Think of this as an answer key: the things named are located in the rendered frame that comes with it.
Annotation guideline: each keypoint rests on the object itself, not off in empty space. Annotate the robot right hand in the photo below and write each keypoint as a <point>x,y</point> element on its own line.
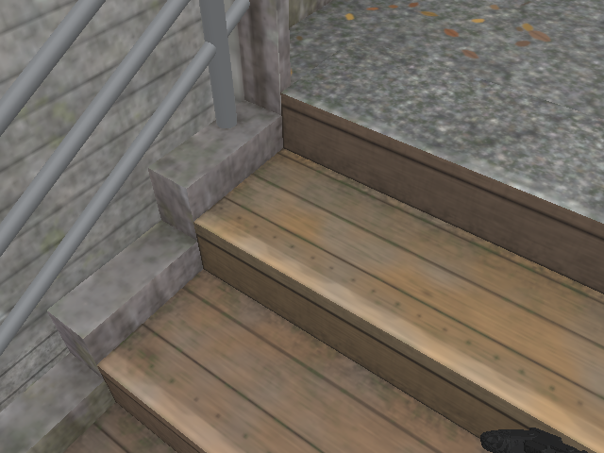
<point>533,440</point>

